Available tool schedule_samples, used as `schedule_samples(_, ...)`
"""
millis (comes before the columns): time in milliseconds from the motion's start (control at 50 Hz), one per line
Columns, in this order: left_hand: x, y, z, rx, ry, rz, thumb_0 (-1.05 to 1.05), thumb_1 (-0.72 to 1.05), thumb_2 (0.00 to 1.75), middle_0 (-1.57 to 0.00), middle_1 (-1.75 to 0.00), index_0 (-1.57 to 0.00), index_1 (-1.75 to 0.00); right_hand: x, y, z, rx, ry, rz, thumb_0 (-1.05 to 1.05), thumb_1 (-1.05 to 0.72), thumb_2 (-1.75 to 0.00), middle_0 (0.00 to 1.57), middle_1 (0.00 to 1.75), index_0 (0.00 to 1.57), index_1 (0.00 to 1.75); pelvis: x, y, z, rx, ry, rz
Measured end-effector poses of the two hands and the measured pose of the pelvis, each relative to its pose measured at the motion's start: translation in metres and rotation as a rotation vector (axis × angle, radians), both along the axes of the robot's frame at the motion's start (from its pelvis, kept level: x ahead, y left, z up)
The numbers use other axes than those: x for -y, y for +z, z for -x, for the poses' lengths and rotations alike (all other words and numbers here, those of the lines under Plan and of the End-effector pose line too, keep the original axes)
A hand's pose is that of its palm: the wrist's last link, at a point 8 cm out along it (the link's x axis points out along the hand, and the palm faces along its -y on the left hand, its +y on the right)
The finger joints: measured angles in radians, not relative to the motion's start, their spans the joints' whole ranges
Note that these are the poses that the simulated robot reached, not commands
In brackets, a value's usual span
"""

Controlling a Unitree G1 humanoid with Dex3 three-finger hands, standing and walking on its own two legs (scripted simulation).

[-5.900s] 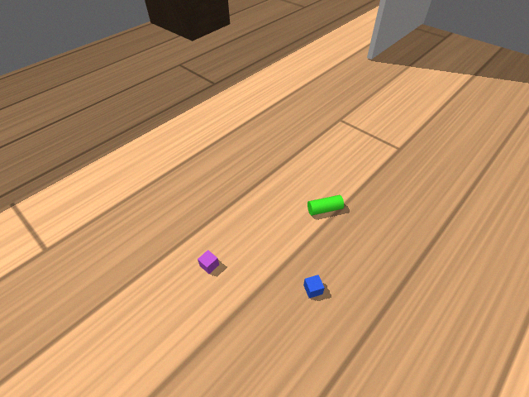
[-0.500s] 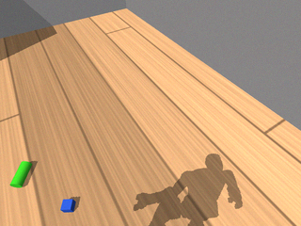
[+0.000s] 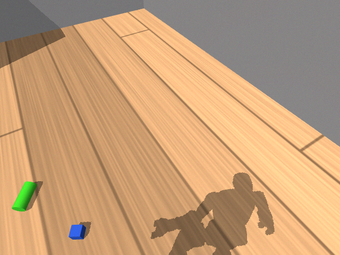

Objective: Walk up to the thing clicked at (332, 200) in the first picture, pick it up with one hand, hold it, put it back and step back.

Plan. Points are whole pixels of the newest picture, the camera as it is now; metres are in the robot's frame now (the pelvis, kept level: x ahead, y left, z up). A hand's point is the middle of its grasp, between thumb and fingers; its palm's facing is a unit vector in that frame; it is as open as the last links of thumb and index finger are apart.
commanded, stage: stand
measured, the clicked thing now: (25, 196) +0.60 +0.90 -0.75
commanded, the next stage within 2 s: walk up in 0.24 s
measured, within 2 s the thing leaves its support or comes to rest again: neither
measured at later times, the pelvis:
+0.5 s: pelvis -0.02 -0.03 -0.01, yaw +13 degrees
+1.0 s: pelvis -0.01 -0.04 -0.03, yaw +32 degrees
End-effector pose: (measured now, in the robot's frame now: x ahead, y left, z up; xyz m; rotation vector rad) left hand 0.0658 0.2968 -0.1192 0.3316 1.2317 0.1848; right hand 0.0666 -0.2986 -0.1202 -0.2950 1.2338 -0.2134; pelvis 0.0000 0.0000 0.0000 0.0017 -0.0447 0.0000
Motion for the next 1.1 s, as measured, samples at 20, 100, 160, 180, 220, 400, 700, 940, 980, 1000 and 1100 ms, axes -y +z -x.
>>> schedule_samples(20, 0.000, 0.000, 0.000, 0.002, 0.000, 0.000, 0.01, 0.90, 0.90, -0.20, -0.30, -0.20, -0.30, 0.000, 0.000, 0.000, 0.002, 0.000, 0.000, 0.01, -0.91, -0.90, 0.20, 0.30, 0.21, 0.30, 0.000, 0.000, 0.000, 0.001, 0.000, 0.000)
schedule_samples(100, 0.000, 0.000, -0.002, 0.008, -0.004, 0.000, 0.01, 0.90, 0.90, -0.20, -0.30, -0.20, -0.30, 0.000, 0.001, -0.001, 0.006, 0.000, 0.001, 0.01, -0.91, -0.90, 0.20, 0.30, 0.21, 0.30, 0.000, 0.000, 0.000, 0.001, -0.001, 0.001)
schedule_samples(160, 0.001, 0.001, -0.004, 0.013, -0.006, 0.000, 0.01, 0.90, 0.90, -0.20, -0.30, -0.20, -0.30, 0.000, 0.001, -0.001, 0.008, 0.001, 0.002, 0.01, -0.91, -0.90, 0.20, 0.30, 0.21, 0.30, 0.000, 0.000, 0.001, 0.001, -0.001, 0.001)
schedule_samples(180, 0.001, 0.001, -0.004, 0.014, -0.007, 0.001, 0.01, 0.90, 0.90, -0.20, -0.30, -0.20, -0.30, 0.000, 0.001, 0.000, 0.008, 0.000, 0.002, 0.01, -0.91, -0.90, 0.20, 0.30, 0.21, 0.30, 0.000, 0.000, 0.001, 0.001, -0.001, 0.001)
schedule_samples(220, 0.001, 0.000, -0.004, 0.014, -0.008, 0.001, 0.01, 0.90, 0.90, -0.20, -0.30, -0.20, -0.30, 0.000, 0.001, 0.000, 0.006, 0.000, 0.002, 0.01, -0.91, -0.90, 0.20, 0.30, 0.21, 0.30, 0.000, 0.000, 0.001, 0.001, -0.001, 0.001)
schedule_samples(400, -0.006, 0.007, -0.006, 0.143, 0.102, -0.029, 0.01, 0.90, 0.90, -0.20, -0.30, -0.20, -0.30, 0.022, -0.004, 0.000, -0.064, 0.115, 0.034, 0.01, -0.90, -0.90, 0.20, 0.30, 0.21, 0.30, 0.022, -0.010, 0.014, -0.034, 0.155, -0.009)
schedule_samples(700, -0.001, -0.003, 0.087, 0.152, 0.285, -0.028, 0.01, 0.90, 0.90, -0.20, -0.30, -0.20, -0.31, 0.010, 0.015, -0.106, 0.062, 0.431, 0.100, 0.01, -0.91, -0.90, 0.20, 0.30, 0.20, 0.30, 0.028, -0.020, 0.019, -0.015, 0.371, -0.009)
schedule_samples(940, 0.002, -0.020, 0.161, 0.098, 0.502, -0.021, 0.01, 0.90, 0.90, -0.20, -0.30, -0.20, -0.30, -0.039, 0.024, -0.159, 0.195, 0.626, 0.106, 0.01, -0.90, -0.90, 0.20, 0.30, 0.21, 0.30, 0.026, -0.029, 0.012, -0.004, 0.515, 0.010)
schedule_samples(980, 0.010, -0.017, 0.172, 0.093, 0.530, -0.039, 0.01, 0.90, 0.90, -0.20, -0.30, -0.20, -0.30, -0.042, 0.020, -0.168, 0.201, 0.661, 0.093, 0.01, -0.90, -0.90, 0.20, 0.30, 0.21, 0.30, 0.032, -0.030, 0.011, -0.005, 0.539, 0.019)
schedule_samples(1000, 0.014, -0.016, 0.177, 0.093, 0.544, -0.051, 0.01, 0.90, 0.90, -0.20, -0.30, -0.20, -0.30, -0.043, 0.017, -0.174, 0.203, 0.677, 0.085, 0.01, -0.90, -0.90, 0.20, 0.30, 0.21, 0.30, 0.036, -0.032, 0.010, -0.006, 0.552, 0.023)
schedule_samples(1100, 0.043, -0.009, 0.206, 0.090, 0.602, -0.111, 0.01, 0.90, 0.90, -0.20, -0.30, -0.20, -0.30, -0.051, -0.003, -0.199, 0.199, 0.731, 0.052, 0.01, -0.90, -0.90, 0.20, 0.30, 0.21, 0.30, 0.053, -0.039, 0.007, -0.001, 0.619, 0.027)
